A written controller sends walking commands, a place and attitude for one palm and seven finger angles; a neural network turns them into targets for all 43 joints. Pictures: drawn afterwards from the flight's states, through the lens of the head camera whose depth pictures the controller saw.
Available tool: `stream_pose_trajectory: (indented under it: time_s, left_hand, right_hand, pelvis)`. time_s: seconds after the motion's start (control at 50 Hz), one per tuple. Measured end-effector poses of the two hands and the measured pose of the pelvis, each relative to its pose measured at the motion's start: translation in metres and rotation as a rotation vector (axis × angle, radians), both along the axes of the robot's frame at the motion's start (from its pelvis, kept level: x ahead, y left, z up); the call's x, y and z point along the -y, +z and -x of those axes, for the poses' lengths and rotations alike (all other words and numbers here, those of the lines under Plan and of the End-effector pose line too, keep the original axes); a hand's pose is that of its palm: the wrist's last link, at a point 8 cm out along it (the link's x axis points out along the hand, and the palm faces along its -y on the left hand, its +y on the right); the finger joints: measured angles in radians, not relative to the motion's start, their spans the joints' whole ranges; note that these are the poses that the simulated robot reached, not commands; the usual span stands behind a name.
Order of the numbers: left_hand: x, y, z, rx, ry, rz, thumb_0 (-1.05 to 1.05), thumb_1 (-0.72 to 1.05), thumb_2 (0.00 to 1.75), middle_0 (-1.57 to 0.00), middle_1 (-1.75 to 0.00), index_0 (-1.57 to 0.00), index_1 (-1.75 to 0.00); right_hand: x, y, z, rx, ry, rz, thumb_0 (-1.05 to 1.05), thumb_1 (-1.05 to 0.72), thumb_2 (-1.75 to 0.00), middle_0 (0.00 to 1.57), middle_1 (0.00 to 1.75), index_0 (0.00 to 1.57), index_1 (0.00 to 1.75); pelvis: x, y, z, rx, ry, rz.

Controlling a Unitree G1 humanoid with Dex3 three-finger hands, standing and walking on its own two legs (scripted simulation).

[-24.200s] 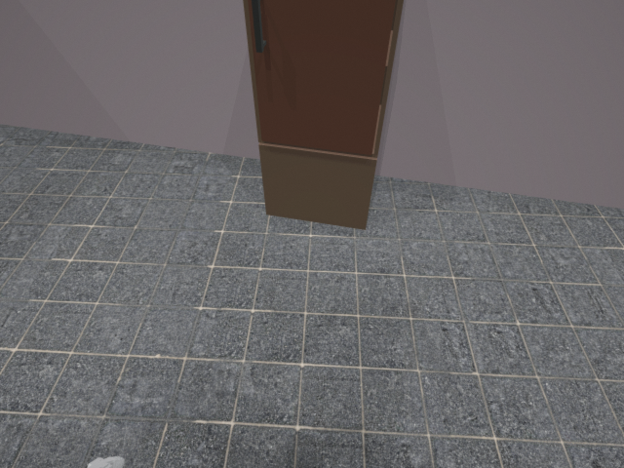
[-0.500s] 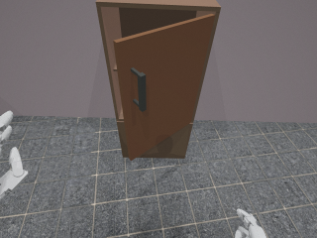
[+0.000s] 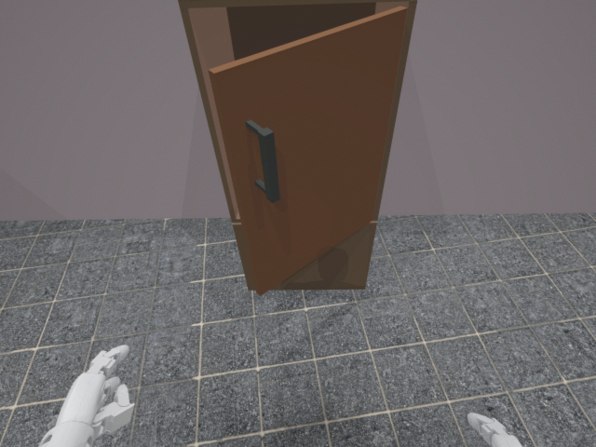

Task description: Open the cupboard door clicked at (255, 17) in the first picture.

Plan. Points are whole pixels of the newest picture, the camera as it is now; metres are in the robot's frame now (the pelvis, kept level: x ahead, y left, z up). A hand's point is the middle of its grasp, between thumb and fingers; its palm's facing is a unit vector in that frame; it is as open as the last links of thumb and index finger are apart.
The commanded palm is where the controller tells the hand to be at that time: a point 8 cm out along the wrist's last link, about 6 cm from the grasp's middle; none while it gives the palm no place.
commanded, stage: let the arm hang, fingers relaxed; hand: left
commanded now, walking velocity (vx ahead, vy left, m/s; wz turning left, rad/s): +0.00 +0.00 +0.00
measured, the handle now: (262, 162) +0.55 +0.09 +0.09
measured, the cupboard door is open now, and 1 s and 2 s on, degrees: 39 39 39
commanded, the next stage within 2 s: look to check the result in 0.94 s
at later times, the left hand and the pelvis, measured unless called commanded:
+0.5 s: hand out of the picture -0.03 +0.20 -0.15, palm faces +0.02 -0.96 -0.28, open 7.4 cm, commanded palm none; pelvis +0.01 -0.02 +0.01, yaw +1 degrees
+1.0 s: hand out of the picture +0.11 +0.18 -0.14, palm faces -0.01 -0.96 -0.28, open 7.4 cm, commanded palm none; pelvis +0.04 -0.03 +0.02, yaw +0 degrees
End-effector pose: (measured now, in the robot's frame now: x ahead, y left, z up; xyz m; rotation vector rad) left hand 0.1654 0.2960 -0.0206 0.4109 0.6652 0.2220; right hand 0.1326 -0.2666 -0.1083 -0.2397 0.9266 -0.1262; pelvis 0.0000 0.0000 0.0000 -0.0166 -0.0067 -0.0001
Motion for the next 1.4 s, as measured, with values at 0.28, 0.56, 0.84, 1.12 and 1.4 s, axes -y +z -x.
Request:
stream_pose_trajectory:
  time_s: [0.28,0.56,0.84,1.12,1.4]
  left_hand:
    - [0.084,-0.122,0.184,-0.789,0.171,0.331,0.01,0.92,0.89,-0.2,-0.3,-0.2,-0.3]
    - [0.043,-0.094,0.172,-0.752,0.248,0.167,0.0,0.91,0.89,-0.2,-0.3,-0.2,-0.3]
    - [0.064,-0.089,0.074,-0.538,0.14,0.183,0.0,0.9,0.89,-0.2,-0.3,-0.2,-0.3]
    - [0.067,-0.09,0.063,-0.568,0.139,0.171,0.0,0.9,0.89,-0.2,-0.3,-0.2,-0.3]
    - [0.064,-0.089,0.078,-0.625,0.175,0.154,0.0,0.9,0.89,-0.2,-0.3,-0.2,-0.3]
  right_hand:
    - [0.016,-0.004,0.112,-0.458,-0.107,0.071,0.01,-0.9,-0.9,0.2,0.3,0.2,0.3]
    - [-0.015,-0.029,0.09,-0.428,-0.093,-0.068,0.0,-0.9,-0.9,0.2,0.3,0.2,0.3]
    - [0.013,-0.02,0.052,-0.338,-0.096,-0.031,0.0,-0.9,-0.9,0.2,0.3,0.2,0.3]
    - [0.042,-0.012,0.049,-0.367,-0.117,0.022,0.0,-0.9,-0.9,0.2,0.3,0.2,0.3]
    - [0.037,-0.017,0.038,-0.377,-0.104,0.002,0.0,-0.9,-0.9,0.2,0.3,0.2,0.3]
  pelvis:
    - [0.009,0.011,-0.007,0.015,0.011,0.0]
    - [0.017,0.014,-0.017,0.028,0.008,-0.009]
    - [0.026,0.016,-0.031,0.03,0.002,-0.021]
    - [0.035,0.017,-0.042,0.025,-0.007,-0.021]
    - [0.04,0.017,-0.05,0.022,-0.009,-0.022]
